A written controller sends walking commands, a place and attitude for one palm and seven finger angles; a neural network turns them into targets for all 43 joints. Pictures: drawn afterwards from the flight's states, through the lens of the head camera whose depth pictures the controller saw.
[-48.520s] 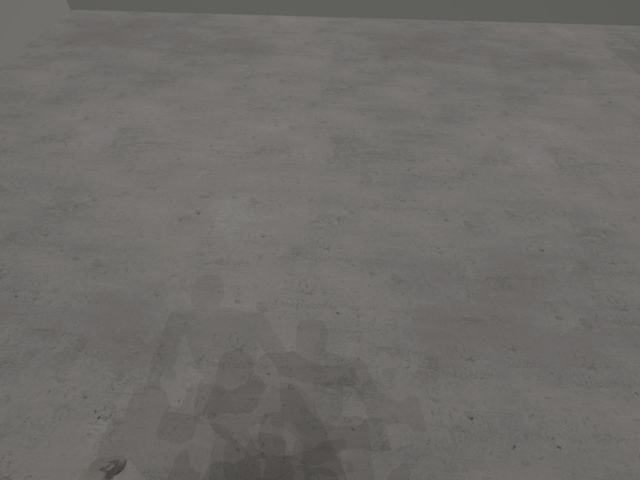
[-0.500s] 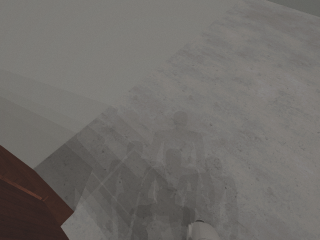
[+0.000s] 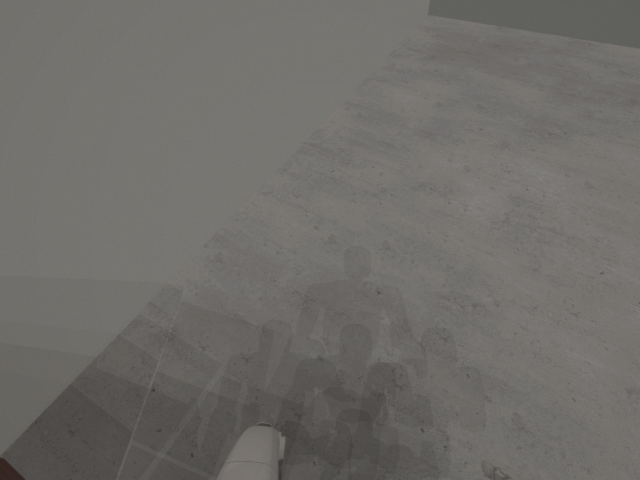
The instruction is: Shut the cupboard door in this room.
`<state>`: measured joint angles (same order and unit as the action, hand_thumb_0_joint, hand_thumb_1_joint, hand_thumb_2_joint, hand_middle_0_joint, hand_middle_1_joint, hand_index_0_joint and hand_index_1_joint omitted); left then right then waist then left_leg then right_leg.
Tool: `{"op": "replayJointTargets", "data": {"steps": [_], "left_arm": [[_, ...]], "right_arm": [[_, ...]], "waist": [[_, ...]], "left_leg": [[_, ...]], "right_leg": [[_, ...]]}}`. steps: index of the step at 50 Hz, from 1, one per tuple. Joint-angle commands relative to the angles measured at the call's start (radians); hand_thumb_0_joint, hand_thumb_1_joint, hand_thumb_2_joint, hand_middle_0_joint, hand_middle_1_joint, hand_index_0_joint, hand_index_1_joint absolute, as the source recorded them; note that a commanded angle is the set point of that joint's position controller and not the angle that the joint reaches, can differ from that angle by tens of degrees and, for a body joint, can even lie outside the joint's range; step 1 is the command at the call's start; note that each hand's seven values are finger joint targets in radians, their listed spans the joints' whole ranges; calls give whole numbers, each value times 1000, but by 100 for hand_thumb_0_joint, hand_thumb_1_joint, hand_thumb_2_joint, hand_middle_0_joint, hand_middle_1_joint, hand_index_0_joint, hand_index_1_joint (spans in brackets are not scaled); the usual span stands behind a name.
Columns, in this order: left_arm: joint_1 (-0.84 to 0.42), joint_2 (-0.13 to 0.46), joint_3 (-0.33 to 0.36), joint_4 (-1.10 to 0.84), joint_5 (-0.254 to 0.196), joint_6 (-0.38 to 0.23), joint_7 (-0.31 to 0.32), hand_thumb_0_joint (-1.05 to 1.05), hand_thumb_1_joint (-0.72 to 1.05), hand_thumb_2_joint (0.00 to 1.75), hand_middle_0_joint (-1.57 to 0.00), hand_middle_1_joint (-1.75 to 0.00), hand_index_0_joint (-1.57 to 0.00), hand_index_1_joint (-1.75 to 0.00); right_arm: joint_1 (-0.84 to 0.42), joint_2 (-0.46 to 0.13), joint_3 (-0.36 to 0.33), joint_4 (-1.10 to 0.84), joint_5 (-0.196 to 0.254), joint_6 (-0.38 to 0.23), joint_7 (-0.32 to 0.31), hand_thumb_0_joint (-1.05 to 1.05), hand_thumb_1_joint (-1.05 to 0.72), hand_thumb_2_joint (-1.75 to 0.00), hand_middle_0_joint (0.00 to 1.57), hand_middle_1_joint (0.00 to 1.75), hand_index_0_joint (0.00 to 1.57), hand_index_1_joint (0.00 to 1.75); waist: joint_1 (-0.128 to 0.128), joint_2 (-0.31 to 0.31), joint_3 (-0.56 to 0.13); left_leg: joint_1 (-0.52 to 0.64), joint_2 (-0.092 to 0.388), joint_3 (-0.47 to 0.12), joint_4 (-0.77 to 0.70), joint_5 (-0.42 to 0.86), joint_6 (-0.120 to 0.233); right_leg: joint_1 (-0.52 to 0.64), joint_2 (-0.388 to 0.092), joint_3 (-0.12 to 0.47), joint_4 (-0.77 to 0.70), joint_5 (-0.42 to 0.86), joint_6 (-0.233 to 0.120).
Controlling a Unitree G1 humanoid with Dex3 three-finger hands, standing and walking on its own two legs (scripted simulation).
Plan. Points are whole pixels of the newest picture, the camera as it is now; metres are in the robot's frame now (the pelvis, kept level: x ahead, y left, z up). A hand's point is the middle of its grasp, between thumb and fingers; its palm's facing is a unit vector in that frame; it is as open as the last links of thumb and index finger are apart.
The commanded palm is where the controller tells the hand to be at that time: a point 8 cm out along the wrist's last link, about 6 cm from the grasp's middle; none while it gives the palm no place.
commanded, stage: walk to a spot facing it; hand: left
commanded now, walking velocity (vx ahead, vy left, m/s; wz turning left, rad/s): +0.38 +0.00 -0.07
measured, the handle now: out of the picture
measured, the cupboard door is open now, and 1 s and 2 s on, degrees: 100 100 100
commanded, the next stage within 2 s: turn to face it in 0.92 s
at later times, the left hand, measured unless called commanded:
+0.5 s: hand (225, 476) +0.14 +0.18 -0.18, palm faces +0.06 -0.99 -0.13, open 7.3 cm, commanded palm none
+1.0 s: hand (302, 244) +0.58 +0.14 -0.17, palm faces -0.16 -0.97 -0.20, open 7.3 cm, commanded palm none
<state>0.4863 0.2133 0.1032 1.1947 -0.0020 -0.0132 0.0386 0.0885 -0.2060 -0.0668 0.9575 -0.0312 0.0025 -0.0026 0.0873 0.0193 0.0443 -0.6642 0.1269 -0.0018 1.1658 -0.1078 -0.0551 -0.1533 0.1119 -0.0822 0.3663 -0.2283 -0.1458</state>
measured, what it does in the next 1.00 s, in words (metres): walks ahead: left foot, then right foot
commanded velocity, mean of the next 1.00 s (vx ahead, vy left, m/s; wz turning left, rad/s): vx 0.35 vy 0.00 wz -0.07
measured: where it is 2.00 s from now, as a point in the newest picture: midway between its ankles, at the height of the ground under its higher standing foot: (370, 352)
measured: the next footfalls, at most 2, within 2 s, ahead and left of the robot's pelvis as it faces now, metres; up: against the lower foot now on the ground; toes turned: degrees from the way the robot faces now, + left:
left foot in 0.42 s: +0.30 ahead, +0.13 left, +0.00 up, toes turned +4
right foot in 0.86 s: +0.52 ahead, -0.14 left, +0.00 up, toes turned -18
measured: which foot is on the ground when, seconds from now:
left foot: up 0.00-0.40, down 0.42-0.86, up 0.88-1.00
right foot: down 0.00-0.42, up 0.44-0.84, down 0.86-1.00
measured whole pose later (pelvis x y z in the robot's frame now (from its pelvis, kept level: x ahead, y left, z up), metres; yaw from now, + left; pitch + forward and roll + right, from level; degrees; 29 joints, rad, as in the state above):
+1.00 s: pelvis +0.47 -0.03 -0.01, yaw -9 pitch +0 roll +0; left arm 0.15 0.17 0.04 1.00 0.02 -0.08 0.00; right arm 0.32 -0.17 -0.05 1.10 -0.01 -0.01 0.00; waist -0.03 0.02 0.11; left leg -0.42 0.10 0.06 1.26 -0.39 -0.02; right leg -0.30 -0.05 -0.16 0.57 -0.26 -0.04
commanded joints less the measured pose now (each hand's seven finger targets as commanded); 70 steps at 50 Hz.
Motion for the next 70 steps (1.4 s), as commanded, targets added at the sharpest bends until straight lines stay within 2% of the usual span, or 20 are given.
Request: {"op": "replayJointTargets", "data": {"steps": [1, 13, 18, 20, 21, 22, 25, 31, 36, 40, 41, 42, 43, 44, 46, 54, 60, 62, 64, 70], "left_arm": [[98, 27, -37, -52, 25, -71, -11, 0, 90, 90, -20, -30, -20, -30], [253, -6, -60, 15, 22, -70, 15, 0, 90, 90, -20, -30, -20, -30], [176, 29, -54, -1, 14, -82, 13, 0, 90, 90, -20, -30, -20, -30], [101, 5, -52, -40, 1, -87, 3, 0, 90, 90, -20, -30, -20, -30], [91, -59, -62, -76, -8, -94, -7, 0, 90, 90, -20, -30, -20, -30], [30, -37, -54, -108, 4, -95, -7, 0, 90, 90, -20, -30, -20, -30], [-91, -73, -45, -135, 31, -59, -36, 0, 90, 90, -20, -30, -20, -30], [-212, -76, -41, -199, 38, -11, -64, 0, 90, 90, -20, -30, -20, -30], [-374, -20, -46, -260, 31, -15, -73, 0, 90, 90, -20, -30, -20, -30], [-256, 35, -40, -235, 31, -31, -66, 0, 90, 90, -20, -30, -20, -30], [-120, 75, -30, -192, 35, -42, -61, 0, 90, 90, -20, -30, -20, -30], [21, 177, -5, -151, 42, -58, -49, 0, 90, 90, -20, -30, -20, -30], [100, 266, 13, -127, 27, -59, -41, 0, 90, 90, -20, -30, -20, -30], [39, 264, 19, -133, 13, -57, -34, 0, 90, 90, -20, -30, -20, -30], [-109, 179, -3, -174, 15, -55, -27, 0, 90, 90, -20, -30, -20, -30], [-227, 84, -30, -172, 29, -72, -22, 0, 90, 90, -20, -30, -20, -30], [-220, 127, -13, -182, 22, -45, -16, 0, 90, 90, -20, -30, -20, -30], [-148, 63, -18, -223, -4, -31, -25, 0, 90, 90, -20, -30, -20, -30], [-248, 64, -27, -264, 9, -15, -11, 0, 90, 90, -20, -30, -20, -30], [-225, 59, -14, -252, 21, 22, -28, 0, 90, 90, -20, -30, -20, -30]], "right_arm": [[-3, -20, 5, -37, 0, -6, 5, 0, -90, -90, 20, 30, 20, 30], [-176, 16, 30, -51, 19, -33, 18, 0, -90, -90, 20, 30, 20, 30], [40, 1, 21, 14, 17, -59, -3, 0, -90, -90, 20, 30, 20, 30], [356, -97, -17, 95, -2, -66, -24, 0, -90, -90, 20, 30, 20, 30], [458, -164, -39, 130, -7, -67, -23, 0, -90, -90, 20, 30, 20, 30], [403, -141, -33, 115, 21, -66, -16, 0, -90, -90, 20, 30, 20, 30], [279, 1, -1, 91, 6, -90, -21, 0, -90, -90, 20, 30, 20, 30], [274, -18, 0, 67, 8, -107, -15, 0, -90, -90, 20, 30, 20, 30], [339, -81, -12, 81, 4, -91, -9, 0, -90, -90, 20, 30, 20, 30], [326, -117, -15, 95, 8, -75, -8, 0, -90, -90, 20, 30, 20, 30], [308, -119, -11, 94, 15, -74, -4, 0, -90, -90, 20, 30, 20, 30], [317, -78, -2, 81, 28, -77, 8, 0, -90, -90, 20, 30, 20, 30], [308, -24, 6, 47, 37, -79, 4, 0, -90, -90, 20, 30, 20, 30], [258, -50, 5, 34, 39, -70, -1, 0, -90, -90, 20, 30, 20, 30], [184, -35, 1, 33, 24, -61, 3, 0, -90, -90, 20, 30, 20, 30], [224, 57, 14, 53, 17, -23, 22, 0, -90, -90, 20, 30, 20, 30], [262, -43, -8, 29, 10, -32, 27, 0, -90, -90, 20, 30, 20, 30], [385, -225, -47, 24, 0, -34, 11, 0, -90, -90, 20, 30, 20, 30], [301, -232, -47, 3, 17, -21, -9, 0, -90, -90, 20, 30, 20, 30], [126, -152, -32, -69, 12, -25, -10, 0, -90, -90, 20, 30, 20, 30]], "waist": [[-31, -55, 74], [24, -144, 65], [-94, -160, -59], [-230, -93, -174], [-212, 129, -231], [-172, 74, -178], [-101, 23, 71], [-61, 109, 89], [-109, 77, 70], [-35, 80, -32], [33, 52, -107], [88, -107, -224], [82, -278, -292], [64, -226, -282], [8, -54, -91], [-105, -160, 14], [-151, -92, -66], [-176, 382, -221], [-157, 259, -202], [-87, 92, -121]], "left_leg": [[-137, 13, -21, -52, -3, 1], [-87, -81, 112, -373, -102, 47], [304, -187, 212, -606, -78, 111], [802, 49, -77, -665, 82, 231], [937, 341, -412, -739, 238, 369], [835, 368, -447, -840, 81, 372], [461, 257, -275, -977, -200, 274], [380, 137, 65, -993, 89, 202], [562, 137, 123, -926, 303, 170], [647, 143, 168, -689, 658, 134], [574, 111, 190, -501, 632, 102], [348, 45, 218, -214, 340, 65], [114, -99, 172, 101, -451, 31], [63, -61, 23, 229, -455, 52], [-3, 18, -13, 224, -291, 48], [205, 9, 87, -317, -144, 8], [433, -53, 119, -605, 43, 43], [749, 287, -338, -715, 704, 241], [641, 307, -416, -789, 408, 308], [413, 123, -208, -859, 101, 217]], "right_leg": [[92, -332, 359, -192, 98, 158], [360, -302, 236, -80, 768, 104], [303, -275, 142, 185, 1178, 115], [-133, -206, 107, 598, 722, 144], [-381, -84, 50, 976, -194, 150], [-464, -117, 106, 1054, -279, 121], [-471, -222, 114, 988, -136, 136], [-413, -269, 35, 603, 36, 184], [-372, -200, -57, 334, 89, 170], [-137, -122, -108, 206, 42, 121], [77, -119, -103, 141, 103, 106], [345, -326, 128, 125, 149, 39], [486, -582, 518, 60, 367, -91], [421, -596, 532, 12, 379, -105], [198, -519, 331, -5, 290, -41], [-93, -405, -37, -94, 308, 48], [0, -405, -131, 231, 427, 133], [-323, -173, -147, 763, -421, 239], [-443, -196, 50, 958, -389, 226], [-350, -213, 67, 768, -168, 250]]}}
